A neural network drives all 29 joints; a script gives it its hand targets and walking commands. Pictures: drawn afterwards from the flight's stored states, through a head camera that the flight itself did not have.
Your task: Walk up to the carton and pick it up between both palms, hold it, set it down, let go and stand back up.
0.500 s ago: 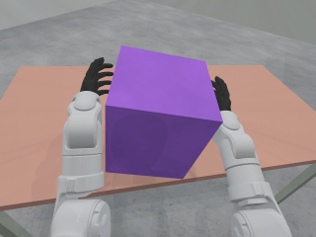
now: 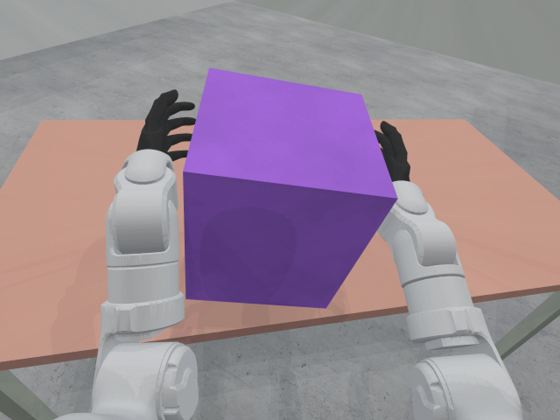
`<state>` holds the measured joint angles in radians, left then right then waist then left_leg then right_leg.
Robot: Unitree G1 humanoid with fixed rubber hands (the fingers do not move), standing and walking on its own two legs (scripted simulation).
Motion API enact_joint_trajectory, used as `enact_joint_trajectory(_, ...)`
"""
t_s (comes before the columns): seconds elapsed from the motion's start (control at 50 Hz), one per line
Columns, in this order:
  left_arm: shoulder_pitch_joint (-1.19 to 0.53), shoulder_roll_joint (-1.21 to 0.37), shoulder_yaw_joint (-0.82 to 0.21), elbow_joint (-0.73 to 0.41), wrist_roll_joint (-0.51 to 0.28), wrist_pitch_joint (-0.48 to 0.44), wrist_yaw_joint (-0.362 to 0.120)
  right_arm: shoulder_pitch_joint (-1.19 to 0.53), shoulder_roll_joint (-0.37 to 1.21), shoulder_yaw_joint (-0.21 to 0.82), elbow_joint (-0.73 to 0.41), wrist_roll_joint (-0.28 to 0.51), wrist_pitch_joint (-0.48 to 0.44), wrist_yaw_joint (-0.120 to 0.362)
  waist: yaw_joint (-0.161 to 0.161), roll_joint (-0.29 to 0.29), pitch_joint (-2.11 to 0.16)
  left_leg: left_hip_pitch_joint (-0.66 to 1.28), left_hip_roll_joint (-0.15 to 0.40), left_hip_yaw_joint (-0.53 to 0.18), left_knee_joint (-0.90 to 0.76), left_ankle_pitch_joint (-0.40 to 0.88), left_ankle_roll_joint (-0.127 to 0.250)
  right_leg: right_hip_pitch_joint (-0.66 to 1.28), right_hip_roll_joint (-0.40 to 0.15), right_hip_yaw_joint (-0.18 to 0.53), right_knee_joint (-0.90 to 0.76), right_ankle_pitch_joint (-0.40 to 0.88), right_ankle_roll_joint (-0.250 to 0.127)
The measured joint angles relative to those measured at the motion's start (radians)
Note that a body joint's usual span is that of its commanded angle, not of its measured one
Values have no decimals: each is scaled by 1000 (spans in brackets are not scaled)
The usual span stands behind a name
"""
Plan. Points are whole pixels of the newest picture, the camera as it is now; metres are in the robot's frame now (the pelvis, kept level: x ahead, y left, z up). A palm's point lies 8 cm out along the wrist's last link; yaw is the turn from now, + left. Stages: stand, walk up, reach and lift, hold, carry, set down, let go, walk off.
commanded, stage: hold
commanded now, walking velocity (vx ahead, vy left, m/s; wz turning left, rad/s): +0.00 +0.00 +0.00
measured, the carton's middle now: (272, 198) +0.38 +0.00 +0.15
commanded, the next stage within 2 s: none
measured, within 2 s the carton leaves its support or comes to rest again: neither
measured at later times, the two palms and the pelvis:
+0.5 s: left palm (146, 149) +0.36 +0.16 +0.24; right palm (387, 172) +0.36 -0.15 +0.22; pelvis +0.00 +0.00 +0.00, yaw +0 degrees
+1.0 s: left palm (144, 148) +0.36 +0.16 +0.24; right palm (388, 168) +0.36 -0.14 +0.22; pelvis +0.00 +0.00 +0.00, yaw +0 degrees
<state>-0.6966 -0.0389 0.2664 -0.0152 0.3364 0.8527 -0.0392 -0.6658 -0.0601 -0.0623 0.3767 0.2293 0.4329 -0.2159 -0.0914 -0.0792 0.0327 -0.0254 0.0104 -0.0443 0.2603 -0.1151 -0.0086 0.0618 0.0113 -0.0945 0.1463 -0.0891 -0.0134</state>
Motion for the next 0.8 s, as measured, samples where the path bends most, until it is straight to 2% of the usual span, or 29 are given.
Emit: enact_joint_trajectory(0.8,0,-3,21,-60,9,69,-17,-28,-20,27,-34,57,76,-32,10,7,-13,19,2,4,-8,-1,-3,19,1,-4,-5,-5,-3)
